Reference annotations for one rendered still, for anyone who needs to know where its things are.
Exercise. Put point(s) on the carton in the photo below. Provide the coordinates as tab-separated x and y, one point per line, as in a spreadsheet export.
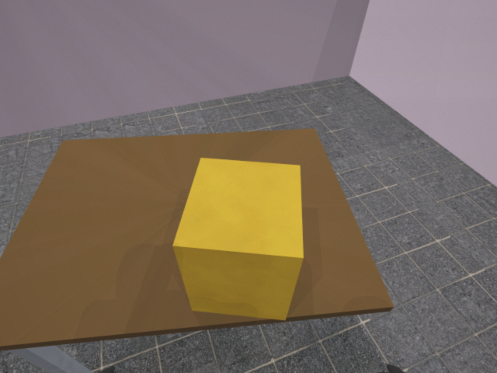
239	245

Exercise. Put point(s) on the table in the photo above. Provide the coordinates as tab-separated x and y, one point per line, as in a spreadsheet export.
92	257

